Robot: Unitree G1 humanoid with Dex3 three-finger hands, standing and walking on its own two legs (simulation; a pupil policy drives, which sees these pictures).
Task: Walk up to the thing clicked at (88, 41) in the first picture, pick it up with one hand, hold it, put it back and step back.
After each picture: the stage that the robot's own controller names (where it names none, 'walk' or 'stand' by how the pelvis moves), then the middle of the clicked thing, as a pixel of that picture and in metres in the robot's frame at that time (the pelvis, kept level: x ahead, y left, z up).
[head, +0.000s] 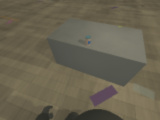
stand; (87, 40) +0.90 +0.09 -0.11
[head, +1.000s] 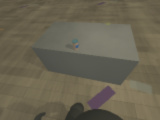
walk; (75, 44) +0.77 +0.25 -0.11
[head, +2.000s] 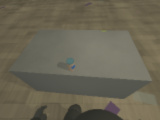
stand; (71, 64) +0.45 +0.22 -0.08
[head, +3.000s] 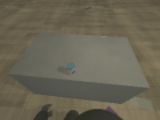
stand; (71, 69) +0.44 +0.19 -0.11
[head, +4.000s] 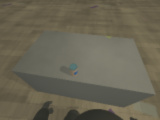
stand; (73, 70) +0.43 +0.17 -0.11
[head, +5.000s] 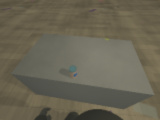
stand; (73, 72) +0.42 +0.18 -0.11
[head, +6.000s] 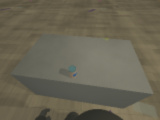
stand; (72, 72) +0.42 +0.18 -0.11
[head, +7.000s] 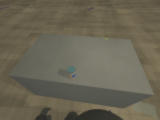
stand; (71, 73) +0.40 +0.19 -0.11
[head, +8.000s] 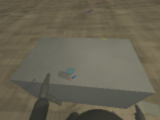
rise first; (71, 74) +0.39 +0.21 -0.11
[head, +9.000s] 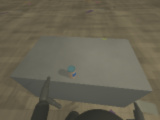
go down; (72, 72) +0.42 +0.21 -0.11
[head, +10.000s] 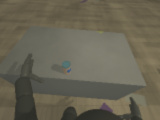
go down; (66, 68) +0.42 +0.20 -0.09
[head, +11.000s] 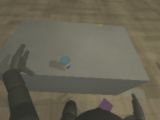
go down; (65, 64) +0.42 +0.20 -0.05
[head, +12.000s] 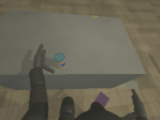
close in; (60, 61) +0.42 +0.20 -0.03
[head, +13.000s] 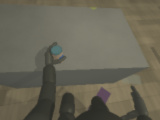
close; (58, 55) +0.44 +0.20 +0.01
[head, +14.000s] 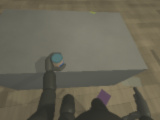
lift; (58, 62) +0.40 +0.20 +0.00
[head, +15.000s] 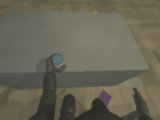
lift; (59, 63) +0.39 +0.20 +0.00
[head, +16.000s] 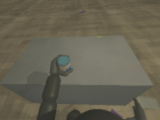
hold; (65, 66) +0.32 +0.17 +0.14
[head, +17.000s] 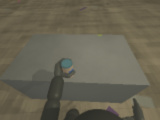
hold; (67, 69) +0.33 +0.17 +0.08
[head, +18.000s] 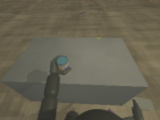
crouch; (63, 66) +0.34 +0.19 +0.11
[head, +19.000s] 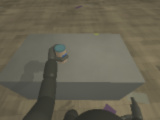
lower; (61, 54) +0.42 +0.21 +0.12
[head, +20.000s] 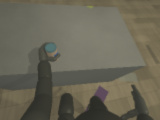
lower; (52, 52) +0.46 +0.23 +0.00
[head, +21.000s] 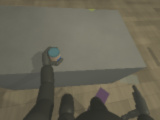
lower; (55, 57) +0.43 +0.21 +0.00
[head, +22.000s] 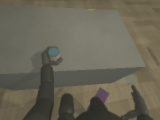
lower; (55, 56) +0.43 +0.21 +0.00
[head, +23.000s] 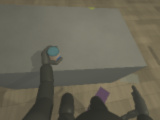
lower; (55, 56) +0.44 +0.22 +0.00
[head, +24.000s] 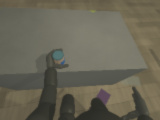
open; (59, 59) +0.42 +0.19 +0.00
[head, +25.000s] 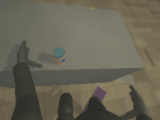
sink last; (59, 57) +0.43 +0.19 +0.00
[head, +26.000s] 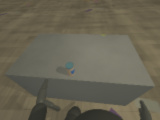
sink last; (70, 69) +0.42 +0.21 -0.05
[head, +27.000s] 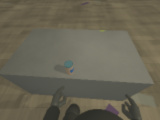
stand; (69, 68) +0.41 +0.20 -0.05
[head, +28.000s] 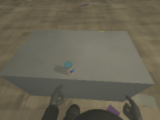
stand; (69, 68) +0.41 +0.20 -0.05
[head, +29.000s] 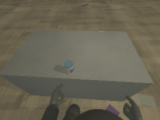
stand; (69, 68) +0.41 +0.20 -0.05
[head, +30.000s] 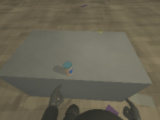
stand; (68, 68) +0.41 +0.20 -0.05
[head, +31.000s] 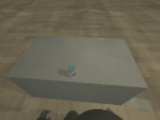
stand; (71, 72) +0.42 +0.19 -0.11
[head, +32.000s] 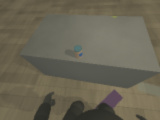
walk; (78, 52) +0.54 +0.16 -0.09
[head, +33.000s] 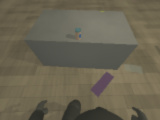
walk; (78, 34) +0.82 +0.21 -0.09
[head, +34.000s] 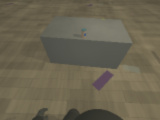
stand; (83, 33) +1.04 +0.18 -0.10
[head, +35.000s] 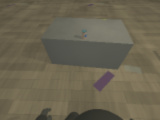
stand; (84, 34) +1.03 +0.17 -0.12
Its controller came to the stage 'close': yes
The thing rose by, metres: 0.20
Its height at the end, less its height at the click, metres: +0.00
